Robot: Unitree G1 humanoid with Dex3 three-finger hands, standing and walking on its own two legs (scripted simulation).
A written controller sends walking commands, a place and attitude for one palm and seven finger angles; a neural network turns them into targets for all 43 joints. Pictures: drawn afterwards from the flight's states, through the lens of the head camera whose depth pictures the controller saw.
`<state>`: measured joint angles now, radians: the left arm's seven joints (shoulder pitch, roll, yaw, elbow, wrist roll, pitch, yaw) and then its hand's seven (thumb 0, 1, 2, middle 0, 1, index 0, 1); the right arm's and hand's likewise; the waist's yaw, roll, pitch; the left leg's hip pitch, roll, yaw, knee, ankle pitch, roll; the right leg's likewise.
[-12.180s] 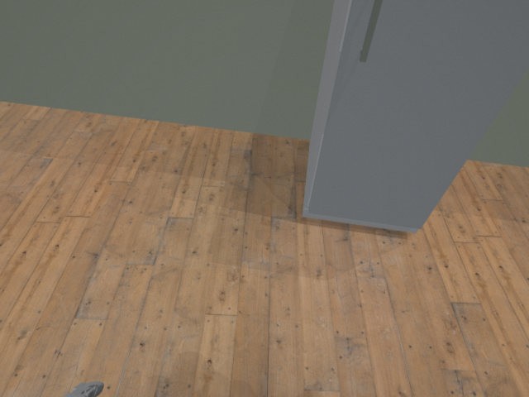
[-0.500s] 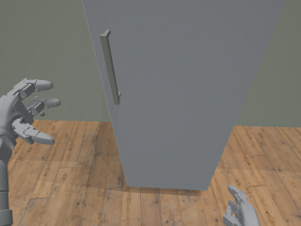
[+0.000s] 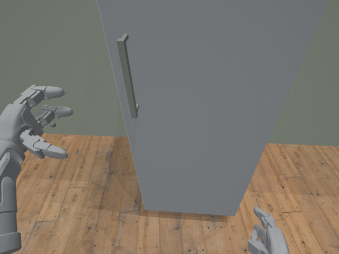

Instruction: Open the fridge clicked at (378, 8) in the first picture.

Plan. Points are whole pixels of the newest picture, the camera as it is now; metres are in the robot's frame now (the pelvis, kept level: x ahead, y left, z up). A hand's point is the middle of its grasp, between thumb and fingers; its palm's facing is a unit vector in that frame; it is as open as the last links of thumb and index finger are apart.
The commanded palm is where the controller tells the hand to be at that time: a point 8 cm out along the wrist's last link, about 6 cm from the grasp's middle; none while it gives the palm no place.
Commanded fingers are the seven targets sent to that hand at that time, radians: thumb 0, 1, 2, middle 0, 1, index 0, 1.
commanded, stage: move the hooked fingers beside the handle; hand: left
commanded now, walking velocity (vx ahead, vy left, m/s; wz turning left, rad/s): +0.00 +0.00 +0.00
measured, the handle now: (130, 80) +0.50 +0.18 +0.19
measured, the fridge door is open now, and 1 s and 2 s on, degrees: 0 0 0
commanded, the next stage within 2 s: none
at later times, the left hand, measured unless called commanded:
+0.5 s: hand (76, 110) +0.34 +0.25 +0.21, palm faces +0.08 -1.00 -0.02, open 14.0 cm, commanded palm +0.31 +0.30 +0.21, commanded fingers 0.00 -0.50 0.30 -0.30 -1.20 -0.30 -1.20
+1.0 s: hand (95, 96) +0.40 +0.24 +0.20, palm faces +0.07 -1.00 -0.02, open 14.0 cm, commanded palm +0.37 +0.29 +0.20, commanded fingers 0.00 -0.50 0.30 -0.30 -1.20 -0.30 -1.20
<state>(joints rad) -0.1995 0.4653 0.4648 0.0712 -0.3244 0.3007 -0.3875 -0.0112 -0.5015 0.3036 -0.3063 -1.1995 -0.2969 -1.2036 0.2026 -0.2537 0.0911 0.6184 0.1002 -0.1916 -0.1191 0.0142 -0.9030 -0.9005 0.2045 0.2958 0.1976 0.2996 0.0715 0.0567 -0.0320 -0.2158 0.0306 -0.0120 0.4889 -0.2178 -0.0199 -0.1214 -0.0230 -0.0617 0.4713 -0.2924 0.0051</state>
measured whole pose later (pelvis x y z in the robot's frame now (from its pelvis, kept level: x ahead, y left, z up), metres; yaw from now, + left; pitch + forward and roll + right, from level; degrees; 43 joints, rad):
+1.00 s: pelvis +0.01 +0.00 +0.00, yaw -2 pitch +1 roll +0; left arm -0.54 0.46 0.38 0.49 -0.22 0.20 -0.29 -0.01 -0.50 0.30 -0.31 -1.20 -0.30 -1.20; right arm 0.26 -0.27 0.06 0.64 0.09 -0.13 -0.12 0.01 -0.90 -0.90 0.20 0.30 0.20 0.30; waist 0.00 0.04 -0.04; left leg -0.27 0.04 0.01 0.49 -0.23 -0.02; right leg -0.19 -0.02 -0.04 0.48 -0.30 0.00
